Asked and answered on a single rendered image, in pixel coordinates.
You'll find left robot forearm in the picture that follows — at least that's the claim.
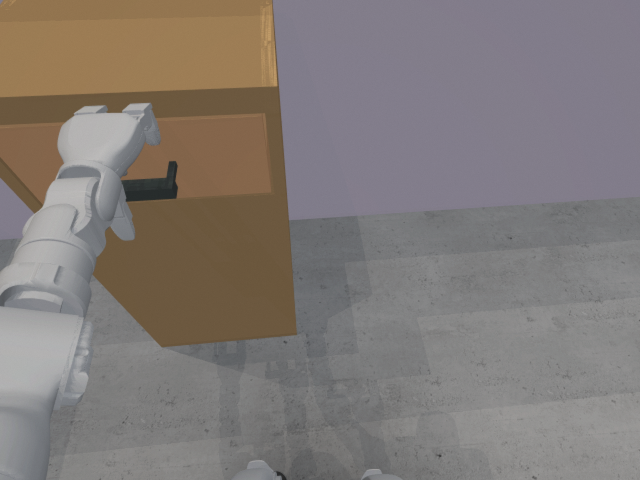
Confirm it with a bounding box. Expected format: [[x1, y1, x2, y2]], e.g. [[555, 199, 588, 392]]
[[0, 159, 122, 321]]

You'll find handle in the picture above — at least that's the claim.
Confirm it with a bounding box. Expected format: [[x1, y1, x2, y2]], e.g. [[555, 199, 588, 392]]
[[121, 161, 178, 202]]

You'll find robot left shin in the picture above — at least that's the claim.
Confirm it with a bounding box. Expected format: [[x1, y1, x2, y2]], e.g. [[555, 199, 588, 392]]
[[246, 460, 274, 473]]

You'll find cabinet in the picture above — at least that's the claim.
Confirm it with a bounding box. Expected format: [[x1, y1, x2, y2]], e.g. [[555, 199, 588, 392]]
[[0, 0, 297, 347]]

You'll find robot left hand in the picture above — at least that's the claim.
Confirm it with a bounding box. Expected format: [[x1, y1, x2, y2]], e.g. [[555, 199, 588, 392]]
[[57, 103, 161, 241]]

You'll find drawer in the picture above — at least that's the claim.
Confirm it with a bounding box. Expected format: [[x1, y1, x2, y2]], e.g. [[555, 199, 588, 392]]
[[0, 113, 271, 204]]

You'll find left robot upper arm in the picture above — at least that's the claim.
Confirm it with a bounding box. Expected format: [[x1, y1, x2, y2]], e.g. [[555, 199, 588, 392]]
[[0, 306, 94, 480]]

